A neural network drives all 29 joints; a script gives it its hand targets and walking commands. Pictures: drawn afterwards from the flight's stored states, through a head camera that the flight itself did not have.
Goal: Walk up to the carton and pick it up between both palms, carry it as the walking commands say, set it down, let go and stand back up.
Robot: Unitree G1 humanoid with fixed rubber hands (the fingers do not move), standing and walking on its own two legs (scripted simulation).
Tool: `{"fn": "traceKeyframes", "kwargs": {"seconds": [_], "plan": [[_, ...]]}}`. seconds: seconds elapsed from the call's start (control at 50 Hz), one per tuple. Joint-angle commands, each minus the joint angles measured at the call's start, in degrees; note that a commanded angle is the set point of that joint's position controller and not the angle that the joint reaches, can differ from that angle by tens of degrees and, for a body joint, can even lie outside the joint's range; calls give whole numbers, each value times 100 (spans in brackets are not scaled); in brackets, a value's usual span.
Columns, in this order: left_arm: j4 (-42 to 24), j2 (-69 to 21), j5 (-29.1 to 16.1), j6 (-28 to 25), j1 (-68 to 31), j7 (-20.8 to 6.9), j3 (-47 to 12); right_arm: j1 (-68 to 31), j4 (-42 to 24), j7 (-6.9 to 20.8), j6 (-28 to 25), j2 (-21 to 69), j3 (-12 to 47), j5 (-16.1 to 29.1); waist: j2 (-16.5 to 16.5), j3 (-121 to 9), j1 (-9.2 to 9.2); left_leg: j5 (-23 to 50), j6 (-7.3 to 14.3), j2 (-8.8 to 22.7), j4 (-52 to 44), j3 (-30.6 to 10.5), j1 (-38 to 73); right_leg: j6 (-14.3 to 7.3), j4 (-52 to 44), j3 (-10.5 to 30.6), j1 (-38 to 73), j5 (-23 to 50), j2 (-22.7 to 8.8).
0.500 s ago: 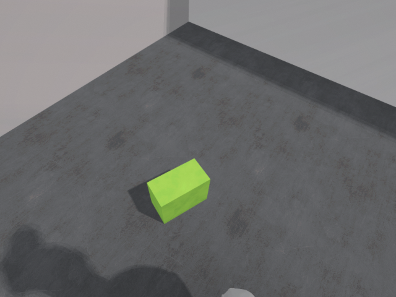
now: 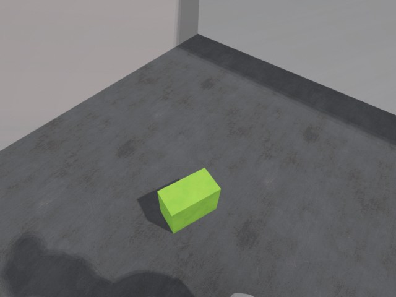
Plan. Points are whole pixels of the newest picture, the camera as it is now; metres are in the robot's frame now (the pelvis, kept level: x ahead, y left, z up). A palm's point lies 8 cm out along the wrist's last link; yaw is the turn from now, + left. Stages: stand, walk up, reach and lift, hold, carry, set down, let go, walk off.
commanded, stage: walk up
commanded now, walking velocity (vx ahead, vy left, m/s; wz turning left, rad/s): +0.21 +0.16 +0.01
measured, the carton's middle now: (189, 200) +0.64 +0.00 -0.65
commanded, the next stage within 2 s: none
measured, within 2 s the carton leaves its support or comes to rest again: neither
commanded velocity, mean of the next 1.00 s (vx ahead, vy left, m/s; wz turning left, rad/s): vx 0.03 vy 0.06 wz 0.01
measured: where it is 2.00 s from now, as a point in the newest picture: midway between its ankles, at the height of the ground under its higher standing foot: outside the picture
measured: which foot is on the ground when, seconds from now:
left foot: down 0.00-0.28, up 0.30-0.52, down 0.54-1.00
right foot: up 0.00-0.22, down 0.24-0.54, up 0.56-0.82, down 0.84-1.00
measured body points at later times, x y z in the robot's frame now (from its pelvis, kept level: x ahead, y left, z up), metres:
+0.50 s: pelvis +0.00 +0.03 +0.01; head +0.03 +0.01 +0.46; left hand +0.06 +0.29 -0.13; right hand +0.05 -0.20 -0.15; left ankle -0.02 +0.13 -0.70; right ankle +0.02 -0.12 -0.73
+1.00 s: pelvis -0.02 +0.04 +0.01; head -0.01 +0.02 +0.46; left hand +0.02 +0.28 -0.13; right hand +0.03 -0.19 -0.15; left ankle -0.01 +0.14 -0.73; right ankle -0.03 -0.10 -0.73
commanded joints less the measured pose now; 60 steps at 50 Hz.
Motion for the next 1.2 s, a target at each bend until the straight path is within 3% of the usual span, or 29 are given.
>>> {"fn": "traceKeyframes", "kwargs": {"seconds": [0.0,0.08,0.1,0.14,0.16,0.18,0.2,0.22,0.24,0.26,0.28,0.32,0.38,0.44,0.46,0.48,0.5,0.52,0.54,0.56,0.6,0.64,0.74,0.8,0.84,0.86,0.88,1.02,1.18], "plan": [[-331,579,165,-79,-23,-20,148,321,-247,-99,-258,-922,-325,-161,1026,-137,-33,-975,708,1285,-2565,-1868,296,-197,1392,103,-916,-36,192],[-352,396,140,-182,-130,-1,47,796,-175,-177,-355,-932,-347,-158,797,-594,-154,1419,886,1310,-1947,-1639,1035,-154,727,-124,-796,-270,257],[-379,353,99,-197,-204,27,8,790,-171,-205,-347,-917,-341,-174,773,-565,-142,2438,937,1315,-1730,-1543,1107,-152,419,-148,-699,-420,277],[-413,336,-44,-217,-211,103,-51,675,-192,-236,-272,-951,-376,-177,884,-569,-73,5576,988,1338,-1081,-1284,1207,-140,-330,-128,-261,-658,308],[-390,310,-65,-233,-23,117,-77,739,-150,-249,-236,-947,-399,-165,919,-797,-11,6159,922,1328,-853,-1191,1400,-163,-745,-209,-59,-315,364],[-311,303,-70,-251,218,123,-89,729,-172,-255,-201,-980,-421,-154,927,-975,82,5855,817,1276,-717,-1041,1382,-189,-1224,-305,265,172,362],[-232,367,-38,-292,554,123,-79,657,-226,-242,-184,-921,-404,-126,829,-1130,248,4830,622,1106,-600,-886,1102,-227,-1872,-332,861,915,248],[-114,663,50,-345,866,134,-7,551,-305,-216,-180,-762,-358,-68,417,-1262,407,3338,297,760,-309,-679,455,-350,-2229,38,1731,2097,-217],[-27,1160,151,-376,1075,149,111,498,-449,-168,-182,-520,-276,-41,-865,-1208,417,1395,-42,186,446,-345,-671,-702,-2387,1398,2401,3558,-1439],[-34,1457,107,-320,1006,162,180,379,-547,-133,-112,-536,-252,-47,-1830,-979,518,-1186,-177,-225,1268,-115,-1451,-1503,-2384,2247,2303,4846,-2310],[-38,1429,114,-314,1045,195,203,114,-606,-96,-33,-729,-309,-58,-1736,-777,639,-1611,-195,-66,2299,-413,-1705,-1766,-2336,2279,2121,5176,-2384],[-140,1102,108,-289,529,209,95,133,-547,-18,-11,-667,-305,-121,-1089,-486,385,-1089,-182,121,2405,-577,-1309,-1525,-2560,1649,1315,3748,-1907],[-146,1076,148,-222,43,171,109,224,-457,35,52,-542,-254,-138,-1349,-64,155,-911,-265,151,1308,-388,-721,-1029,-2838,1113,605,2290,-1224],[-161,1118,82,-186,-150,130,252,608,-313,5,-15,-451,-205,-104,-1344,-428,-53,-396,-171,55,-364,-145,84,-824,-2357,840,870,2211,-1044],[-25,706,34,-163,-104,58,169,905,-200,-59,-209,-141,-37,-47,-1455,-753,-165,757,-215,234,-1719,-283,907,-497,-1990,193,1060,1605,-234],[99,414,2,-147,196,31,102,1107,-30,-105,-369,-509,-228,-64,-416,-1017,-149,1630,-257,803,-1848,-975,1497,-273,-1309,104,600,789,97],[-68,209,4,-134,301,19,48,1145,-70,-166,-399,-1073,-385,-163,1089,-986,-102,3147,-42,1963,-1956,-2339,1629,-99,-697,-60,-153,-408,485],[-57,310,-8,-41,155,14,48,1169,-21,-176,-376,-1112,-365,-165,937,-859,-74,2877,116,1963,-2052,-2291,1122,-190,-555,333,83,-649,383],[-83,263,-32,-1,-5,0,78,913,-11,-190,-356,-842,-278,-176,702,-702,17,2316,246,1749,-2062,-1866,748,-198,-516,436,183,-447,396],[-40,236,-8,15,2,-8,89,621,-122,-217,-341,-816,-280,-211,934,-485,41,1905,385,1769,-2134,-1841,614,-189,-403,362,48,-414,412],[145,275,3,9,130,-53,70,507,-158,-232,-388,-685,-276,-178,948,-455,100,2581,432,1517,-1958,-1499,828,-181,-222,254,93,-168,418],[171,311,15,-1,140,-45,80,611,-146,-250,-407,-752,-287,-169,879,-648,88,3004,535,1602,-1813,-1495,874,-195,-141,183,164,-247,391],[190,198,7,-32,103,-23,26,488,-189,-279,-358,-754,-308,-193,784,-463,107,2340,703,1552,-1828,-1424,696,-184,-792,85,430,-313,398],[355,132,12,-147,397,7,-40,393,-185,-266,-308,-707,-317,-139,548,-490,255,1957,489,1262,-1640,-1144,440,-170,-2186,-132,1216,862,328],[411,384,53,-245,424,29,-26,467,-172,-230,-333,-433,-253,-64,-71,-592,157,1606,211,867,-1479,-844,90,-270,-2339,294,1787,1978,-182],[422,443,18,-274,218,10,-36,465,-173,-219,-344,-335,-229,-48,-510,-579,89,1240,79,558,-1508,-609,181,-319,-2316,431,1595,2246,-228],[393,447,42,-298,116,9,-48,519,-141,-209,-344,-365,-224,-47,-662,-536,56,1040,23,490,-1486,-544,269,-360,-2353,549,1451,2191,-260],[458,387,27,-336,284,40,-100,561,-14,-190,-360,-482,-244,-98,-259,-589,84,1260,76,725,-1621,-681,610,-301,-2403,312,1275,1554,-58],[505,300,53,-302,321,4,-127,534,1,-198,-348,-655,-268,-130,124,-285,81,108,136,943,-2148,-1046,188,-275,-2160,69,1209,1077,110]]}}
